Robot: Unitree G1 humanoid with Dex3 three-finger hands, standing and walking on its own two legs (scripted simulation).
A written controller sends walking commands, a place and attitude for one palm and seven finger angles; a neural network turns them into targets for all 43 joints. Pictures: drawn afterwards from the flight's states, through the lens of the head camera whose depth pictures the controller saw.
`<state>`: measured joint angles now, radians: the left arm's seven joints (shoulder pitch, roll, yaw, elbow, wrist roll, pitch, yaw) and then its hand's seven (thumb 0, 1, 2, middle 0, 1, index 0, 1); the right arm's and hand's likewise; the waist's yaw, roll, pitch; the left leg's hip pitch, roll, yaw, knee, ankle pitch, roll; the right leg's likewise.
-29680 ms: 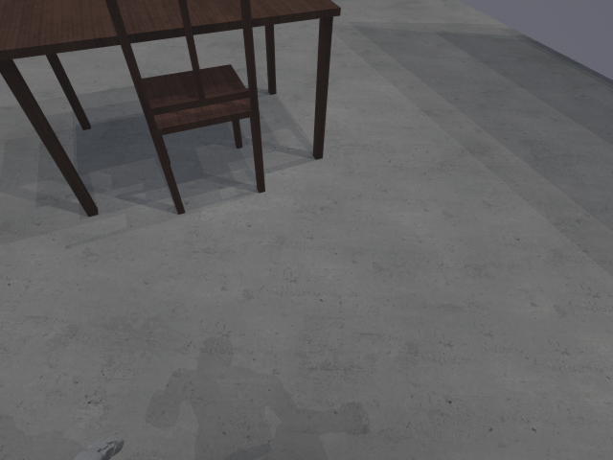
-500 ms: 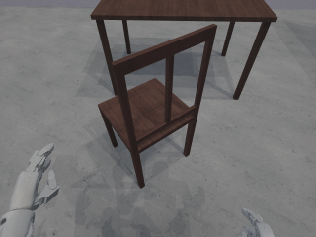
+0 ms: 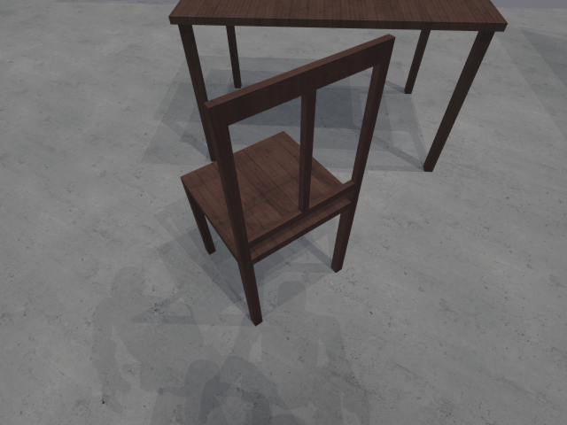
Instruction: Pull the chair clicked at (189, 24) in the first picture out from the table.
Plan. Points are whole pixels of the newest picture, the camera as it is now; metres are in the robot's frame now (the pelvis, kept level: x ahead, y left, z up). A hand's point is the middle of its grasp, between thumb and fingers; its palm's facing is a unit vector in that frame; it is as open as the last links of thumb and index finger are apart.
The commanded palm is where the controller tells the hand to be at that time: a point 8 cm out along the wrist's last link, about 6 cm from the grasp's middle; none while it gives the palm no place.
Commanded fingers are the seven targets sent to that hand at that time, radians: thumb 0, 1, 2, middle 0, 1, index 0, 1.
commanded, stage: let the arm hang, fingers relaxed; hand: left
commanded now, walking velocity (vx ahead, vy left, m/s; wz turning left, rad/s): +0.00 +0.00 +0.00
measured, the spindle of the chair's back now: (305, 159) +0.67 +0.00 -0.07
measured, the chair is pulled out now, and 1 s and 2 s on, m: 0.65 0.65 0.65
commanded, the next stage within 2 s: look to check the result in 0.50 s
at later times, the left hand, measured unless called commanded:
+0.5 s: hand out of the picture +0.02 +0.16 -0.17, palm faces +0.01 -0.98 -0.19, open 7.3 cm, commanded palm none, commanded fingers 0.00 0.90 0.90 -0.20 -0.30 -0.20 -0.30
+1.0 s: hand out of the picture +0.02 +0.15 -0.17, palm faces +0.01 -0.98 -0.18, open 7.4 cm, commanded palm none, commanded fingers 0.00 0.90 0.90 -0.20 -0.30 -0.20 -0.30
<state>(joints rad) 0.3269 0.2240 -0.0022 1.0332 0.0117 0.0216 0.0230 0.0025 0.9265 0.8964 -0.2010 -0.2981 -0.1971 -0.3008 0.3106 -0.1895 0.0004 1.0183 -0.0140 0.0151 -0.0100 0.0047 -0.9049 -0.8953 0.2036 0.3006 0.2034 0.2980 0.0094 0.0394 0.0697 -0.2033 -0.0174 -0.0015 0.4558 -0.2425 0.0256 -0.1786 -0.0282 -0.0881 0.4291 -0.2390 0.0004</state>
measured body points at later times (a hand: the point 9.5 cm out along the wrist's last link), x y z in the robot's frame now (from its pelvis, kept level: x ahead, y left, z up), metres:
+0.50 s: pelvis +0.01 -0.01 +0.00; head +0.03 -0.01 +0.45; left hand +0.02 +0.21 -0.16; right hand +0.00 -0.23 -0.16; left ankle +0.00 +0.10 -0.74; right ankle -0.01 -0.12 -0.74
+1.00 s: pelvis +0.02 -0.02 +0.00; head +0.04 -0.02 +0.45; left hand +0.02 +0.20 -0.16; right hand +0.00 -0.23 -0.16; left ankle +0.00 +0.10 -0.74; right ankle -0.01 -0.12 -0.74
